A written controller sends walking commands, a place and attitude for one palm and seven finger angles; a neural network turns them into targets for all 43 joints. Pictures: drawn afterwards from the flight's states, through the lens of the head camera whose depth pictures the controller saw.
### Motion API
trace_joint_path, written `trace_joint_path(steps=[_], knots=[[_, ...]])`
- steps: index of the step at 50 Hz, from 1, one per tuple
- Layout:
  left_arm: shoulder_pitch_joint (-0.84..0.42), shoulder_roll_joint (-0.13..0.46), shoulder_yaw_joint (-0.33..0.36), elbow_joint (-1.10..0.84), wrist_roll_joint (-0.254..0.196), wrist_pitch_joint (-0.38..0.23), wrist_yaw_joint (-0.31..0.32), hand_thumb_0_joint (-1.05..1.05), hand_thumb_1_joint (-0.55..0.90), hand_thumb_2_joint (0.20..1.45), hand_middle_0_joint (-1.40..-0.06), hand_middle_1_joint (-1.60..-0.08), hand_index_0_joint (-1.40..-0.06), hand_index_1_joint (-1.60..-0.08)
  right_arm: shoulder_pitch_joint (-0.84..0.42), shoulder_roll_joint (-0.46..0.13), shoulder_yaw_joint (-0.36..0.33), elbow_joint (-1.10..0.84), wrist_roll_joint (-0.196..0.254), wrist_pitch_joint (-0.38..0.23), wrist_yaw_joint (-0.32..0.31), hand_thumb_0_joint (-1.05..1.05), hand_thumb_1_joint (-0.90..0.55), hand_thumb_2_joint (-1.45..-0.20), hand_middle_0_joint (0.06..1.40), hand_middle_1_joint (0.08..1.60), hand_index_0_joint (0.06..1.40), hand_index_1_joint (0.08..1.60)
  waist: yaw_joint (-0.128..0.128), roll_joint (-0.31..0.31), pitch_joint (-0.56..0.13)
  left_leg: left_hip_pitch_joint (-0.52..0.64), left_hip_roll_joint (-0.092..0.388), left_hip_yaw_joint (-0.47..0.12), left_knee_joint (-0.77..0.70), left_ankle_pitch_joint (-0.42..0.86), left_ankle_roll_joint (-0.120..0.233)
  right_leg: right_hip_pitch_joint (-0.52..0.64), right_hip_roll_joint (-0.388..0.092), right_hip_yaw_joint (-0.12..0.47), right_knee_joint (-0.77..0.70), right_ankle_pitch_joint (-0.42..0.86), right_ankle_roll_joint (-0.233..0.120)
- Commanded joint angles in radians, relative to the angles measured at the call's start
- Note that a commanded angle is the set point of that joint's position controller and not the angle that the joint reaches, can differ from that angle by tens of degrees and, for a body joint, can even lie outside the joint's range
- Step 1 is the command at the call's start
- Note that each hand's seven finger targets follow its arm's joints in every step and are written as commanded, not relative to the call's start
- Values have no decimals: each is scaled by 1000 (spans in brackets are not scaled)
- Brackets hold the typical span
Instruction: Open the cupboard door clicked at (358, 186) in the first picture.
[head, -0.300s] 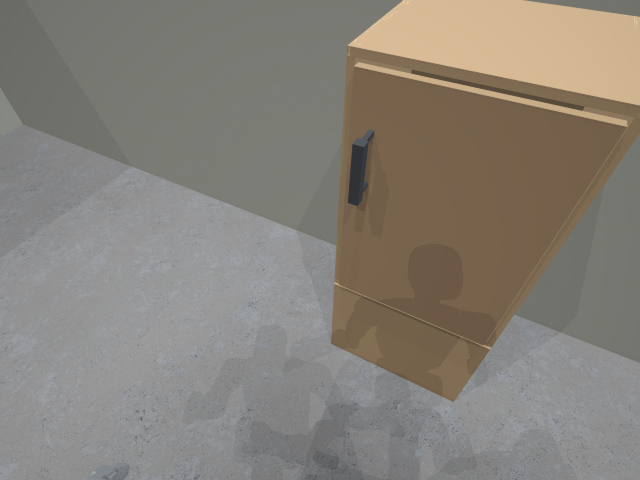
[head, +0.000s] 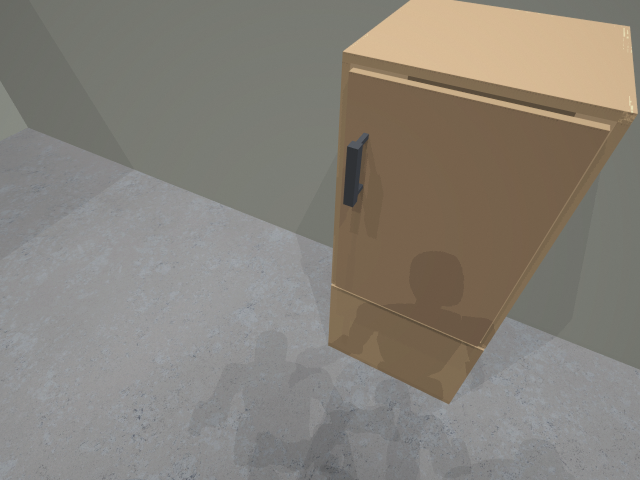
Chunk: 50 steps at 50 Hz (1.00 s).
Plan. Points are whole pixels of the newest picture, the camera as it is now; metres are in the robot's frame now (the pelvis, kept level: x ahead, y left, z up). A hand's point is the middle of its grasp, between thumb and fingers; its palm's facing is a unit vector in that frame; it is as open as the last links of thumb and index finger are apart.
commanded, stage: stand and wait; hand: left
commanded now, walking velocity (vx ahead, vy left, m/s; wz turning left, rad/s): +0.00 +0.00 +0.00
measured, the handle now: (356, 170) +0.65 -0.03 +0.04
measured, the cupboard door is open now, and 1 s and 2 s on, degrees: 0 0 0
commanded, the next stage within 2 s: look at it before walking up in 0.52 s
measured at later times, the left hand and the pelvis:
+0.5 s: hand out of the picture +0.06 +0.24 -0.15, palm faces -0.02 -0.94 -0.34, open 7.4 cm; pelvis -0.01 -0.01 +0.00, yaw +0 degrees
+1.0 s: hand out of the picture +0.07 +0.24 -0.15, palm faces -0.02 -0.94 -0.34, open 7.4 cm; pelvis +0.00 -0.01 +0.00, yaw +0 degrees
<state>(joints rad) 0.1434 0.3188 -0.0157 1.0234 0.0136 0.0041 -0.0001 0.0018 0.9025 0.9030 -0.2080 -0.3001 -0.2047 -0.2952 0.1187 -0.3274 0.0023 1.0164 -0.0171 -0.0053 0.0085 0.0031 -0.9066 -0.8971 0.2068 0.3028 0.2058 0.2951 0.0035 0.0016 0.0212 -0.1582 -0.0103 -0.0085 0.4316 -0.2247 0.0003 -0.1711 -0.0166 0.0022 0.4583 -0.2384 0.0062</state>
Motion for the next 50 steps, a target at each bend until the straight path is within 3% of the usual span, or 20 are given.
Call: trace_joint_path(steps=[1, 9, 25, 38, 50], knots=[[-55, 220, 54, -61, 0, -28, 13, 0, 900, 900, -200, -300, -200, -300, -48, -194, -45, -49, 4, -26, -19, 0, -900, -900, 200, 300, 200, 300, -7, -6, -32, -21, 104, -84, -93, 66, 34, -5, -104, 105, -110, 73, -37], [-49, 217, 55, -32, -2, -30, 12, 0, 900, 900, -200, -300, -200, -300, -29, -195, -43, -6, 5, -25, -18, 0, -900, -900, 200, 300, 200, 300, -8, -10, -26, -20, 102, -95, -106, 29, 27, -16, -106, 121, -146, -6, -39], [-50, 220, 55, -2, -3, -32, 15, 0, 900, 900, -200, -300, -200, -300, -12, -199, -40, 38, 7, -28, -20, 0, -900, -900, 200, 300, 200, 300, -5, -2, -40, -8, 118, -97, -118, 97, 22, 21, -108, 109, -140, 85, -39], [-68, 222, 56, -6, -1, -31, 12, 0, 900, 900, -200, -300, -200, -300, -32, -203, -41, 34, 7, -27, -20, 0, -900, -900, 200, 300, 200, 300, -5, -11, -18, -6, 117, -100, -135, 83, 20, 12, -106, 108, -157, 65, -35], [-62, 223, 57, 0, -1, -32, 12, 0, 900, 900, -200, -300, -200, -300, -35, -201, -40, 31, 9, -28, -22, 0, -900, -900, 200, 300, 200, 300, -4, 7, -52, 22, 123, -99, -132, 143, 21, 45, -108, 96, -145, 147, -35]])
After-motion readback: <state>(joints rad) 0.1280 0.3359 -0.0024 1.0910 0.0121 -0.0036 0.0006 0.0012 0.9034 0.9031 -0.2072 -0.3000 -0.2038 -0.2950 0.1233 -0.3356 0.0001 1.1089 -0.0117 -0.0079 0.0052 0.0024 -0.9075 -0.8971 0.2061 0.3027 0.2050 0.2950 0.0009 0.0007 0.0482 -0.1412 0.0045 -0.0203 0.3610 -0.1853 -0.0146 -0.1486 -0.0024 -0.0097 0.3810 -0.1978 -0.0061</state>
